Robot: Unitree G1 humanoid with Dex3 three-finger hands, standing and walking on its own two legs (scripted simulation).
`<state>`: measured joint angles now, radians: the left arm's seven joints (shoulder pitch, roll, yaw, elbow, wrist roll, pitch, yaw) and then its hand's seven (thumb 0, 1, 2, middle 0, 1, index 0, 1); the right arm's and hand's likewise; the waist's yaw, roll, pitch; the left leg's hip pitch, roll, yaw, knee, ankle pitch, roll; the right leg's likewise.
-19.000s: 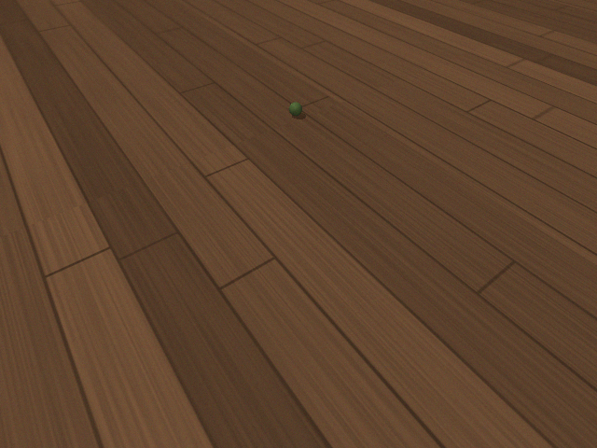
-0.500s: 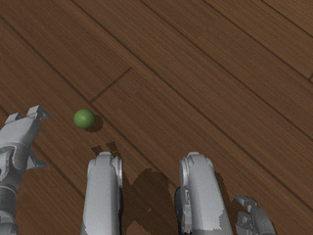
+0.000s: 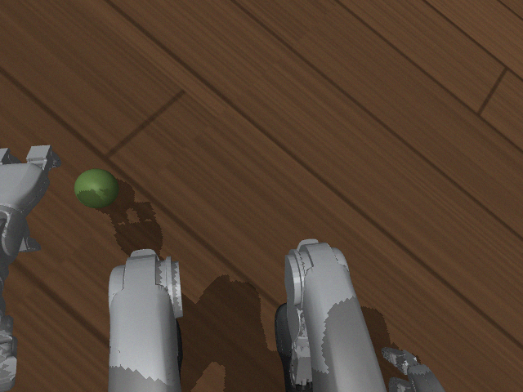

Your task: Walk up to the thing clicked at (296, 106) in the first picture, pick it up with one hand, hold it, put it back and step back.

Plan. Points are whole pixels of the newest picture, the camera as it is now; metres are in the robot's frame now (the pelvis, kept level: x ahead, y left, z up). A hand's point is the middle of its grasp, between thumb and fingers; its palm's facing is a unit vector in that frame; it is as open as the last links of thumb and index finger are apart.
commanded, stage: rise first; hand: left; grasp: from above
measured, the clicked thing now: (97, 188) +0.49 +0.29 -0.32
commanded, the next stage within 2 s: approach in 0.64 s
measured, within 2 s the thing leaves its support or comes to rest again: neither
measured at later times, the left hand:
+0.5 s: hand (48, 200) +0.42 +0.33 -0.19, palm faces -0.45 -0.09 -0.89, open 14.2 cm
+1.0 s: hand (76, 189) +0.45 +0.30 -0.21, palm faces -0.45 -0.07 -0.89, open 14.1 cm
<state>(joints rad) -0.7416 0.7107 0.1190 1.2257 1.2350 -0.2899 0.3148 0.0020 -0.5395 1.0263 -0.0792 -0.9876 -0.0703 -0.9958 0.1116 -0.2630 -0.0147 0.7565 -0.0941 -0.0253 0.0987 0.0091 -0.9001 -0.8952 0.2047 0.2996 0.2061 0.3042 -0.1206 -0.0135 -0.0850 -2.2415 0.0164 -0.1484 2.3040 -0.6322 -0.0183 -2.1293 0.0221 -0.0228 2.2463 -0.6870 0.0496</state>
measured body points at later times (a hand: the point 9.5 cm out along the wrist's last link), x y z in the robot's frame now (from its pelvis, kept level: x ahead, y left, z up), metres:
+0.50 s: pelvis +0.01 +0.00 -0.02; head +0.24 +0.07 +0.36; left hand +0.44 +0.33 -0.14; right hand +0.09 -0.28 -0.13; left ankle +0.09 +0.13 -0.33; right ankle +0.10 -0.14 -0.32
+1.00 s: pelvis +0.01 +0.00 -0.04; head +0.25 +0.08 +0.34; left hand +0.47 +0.30 -0.16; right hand +0.08 -0.28 -0.14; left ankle +0.09 +0.13 -0.33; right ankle +0.10 -0.14 -0.32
